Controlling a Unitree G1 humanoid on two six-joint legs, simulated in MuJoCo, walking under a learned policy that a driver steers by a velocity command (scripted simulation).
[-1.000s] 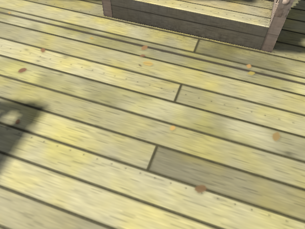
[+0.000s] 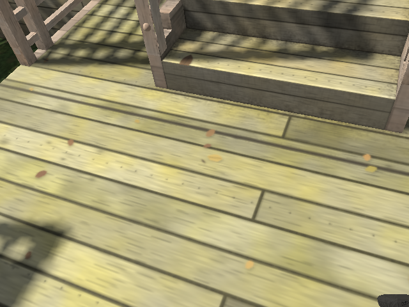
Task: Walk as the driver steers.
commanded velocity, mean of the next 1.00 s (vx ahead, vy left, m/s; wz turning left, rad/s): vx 0.69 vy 0.00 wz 0.21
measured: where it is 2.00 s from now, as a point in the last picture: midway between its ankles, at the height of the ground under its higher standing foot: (200, 204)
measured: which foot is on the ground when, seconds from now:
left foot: up 0.00-0.22, down 0.24-0.68, up 0.70-1.00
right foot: down 0.00-0.24, up 0.26-0.66, down 0.68-1.00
